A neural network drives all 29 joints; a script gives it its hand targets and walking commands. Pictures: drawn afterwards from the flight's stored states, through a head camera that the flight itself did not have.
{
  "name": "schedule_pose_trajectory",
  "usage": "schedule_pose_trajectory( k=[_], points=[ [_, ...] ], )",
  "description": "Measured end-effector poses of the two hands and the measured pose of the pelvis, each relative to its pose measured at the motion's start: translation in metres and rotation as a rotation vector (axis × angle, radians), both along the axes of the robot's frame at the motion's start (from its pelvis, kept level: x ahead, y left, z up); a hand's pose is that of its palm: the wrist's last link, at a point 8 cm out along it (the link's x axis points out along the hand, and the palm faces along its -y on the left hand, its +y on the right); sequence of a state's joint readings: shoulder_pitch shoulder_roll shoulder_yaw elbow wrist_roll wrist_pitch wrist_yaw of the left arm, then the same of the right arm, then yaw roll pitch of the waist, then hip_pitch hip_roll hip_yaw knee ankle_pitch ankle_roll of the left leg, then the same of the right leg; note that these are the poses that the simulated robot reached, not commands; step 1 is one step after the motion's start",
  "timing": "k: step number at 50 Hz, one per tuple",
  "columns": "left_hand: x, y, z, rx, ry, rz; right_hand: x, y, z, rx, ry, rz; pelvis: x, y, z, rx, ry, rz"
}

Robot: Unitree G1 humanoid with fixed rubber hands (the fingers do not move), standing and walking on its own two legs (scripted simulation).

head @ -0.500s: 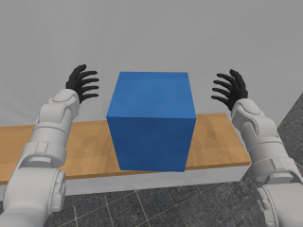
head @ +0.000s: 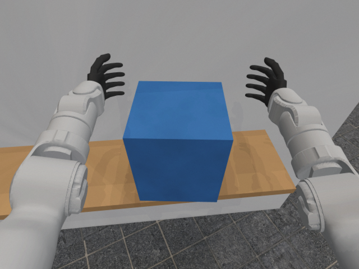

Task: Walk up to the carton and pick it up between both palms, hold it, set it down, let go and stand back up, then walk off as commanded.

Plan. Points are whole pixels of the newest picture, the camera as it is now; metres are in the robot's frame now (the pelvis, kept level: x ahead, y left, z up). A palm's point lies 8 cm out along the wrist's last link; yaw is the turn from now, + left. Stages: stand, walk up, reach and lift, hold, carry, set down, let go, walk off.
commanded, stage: reach and lift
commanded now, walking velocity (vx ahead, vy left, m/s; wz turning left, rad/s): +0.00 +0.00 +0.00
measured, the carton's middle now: (179, 143) +0.43 -0.03 +0.05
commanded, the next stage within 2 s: none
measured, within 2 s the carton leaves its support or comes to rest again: neither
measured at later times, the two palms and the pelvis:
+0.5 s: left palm (103, 129) +0.45 +0.16 +0.11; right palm (259, 119) +0.42 -0.22 +0.13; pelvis -0.01 +0.00 +0.00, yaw +0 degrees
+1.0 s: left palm (105, 130) +0.45 +0.15 +0.10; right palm (243, 121) +0.43 -0.19 +0.12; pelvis +0.00 +0.01 +0.00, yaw +0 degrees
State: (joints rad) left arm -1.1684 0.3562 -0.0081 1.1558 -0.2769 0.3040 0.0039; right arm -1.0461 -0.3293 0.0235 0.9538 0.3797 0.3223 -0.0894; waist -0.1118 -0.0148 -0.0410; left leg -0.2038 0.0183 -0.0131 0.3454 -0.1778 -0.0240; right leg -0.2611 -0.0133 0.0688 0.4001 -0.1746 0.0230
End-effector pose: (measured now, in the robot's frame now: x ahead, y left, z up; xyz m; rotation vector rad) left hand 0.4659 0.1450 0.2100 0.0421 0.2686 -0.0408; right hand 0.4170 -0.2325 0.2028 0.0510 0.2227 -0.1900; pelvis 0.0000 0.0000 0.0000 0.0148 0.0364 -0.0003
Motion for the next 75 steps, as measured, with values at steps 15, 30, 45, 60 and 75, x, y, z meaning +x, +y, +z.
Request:
schedule_pose_trajectory(
  k=[15, 30, 45, 60, 75],
  points=[
    [-0.029, 0.041, -0.060, 0.052, 0.047, 0.071, -0.001, 0.023, -0.039, -0.034, 0.027, 0.010, -0.006, 0.000, 0.000, 0.000, 0.002, 0.000],
    [-0.011, -0.006, -0.123, 0.008, 0.050, -0.002, 0.011, 0.014, -0.089, -0.073, 0.042, -0.011, -0.004, 0.000, -0.003, 0.001, 0.165, 0.002],
    [-0.008, 0.012, -0.107, 0.075, -0.017, 0.004, 0.023, 0.046, -0.082, -0.062, -0.050, 0.033, 0.006, 0.005, -0.004, -0.006, 0.193, 0.001],
    [-0.028, -0.026, -0.098, 0.048, -0.018, -0.028, -0.008, 0.041, -0.086, -0.014, 0.028, -0.030, -0.013, 0.004, -0.005, -0.005, 0.162, 0.000],
    [-0.003, -0.022, -0.096, 0.062, -0.013, 0.001, 0.017, 0.051, -0.089, -0.007, 0.032, -0.052, 0.004, 0.006, -0.004, -0.007, 0.185, 0.000]
  ],
)
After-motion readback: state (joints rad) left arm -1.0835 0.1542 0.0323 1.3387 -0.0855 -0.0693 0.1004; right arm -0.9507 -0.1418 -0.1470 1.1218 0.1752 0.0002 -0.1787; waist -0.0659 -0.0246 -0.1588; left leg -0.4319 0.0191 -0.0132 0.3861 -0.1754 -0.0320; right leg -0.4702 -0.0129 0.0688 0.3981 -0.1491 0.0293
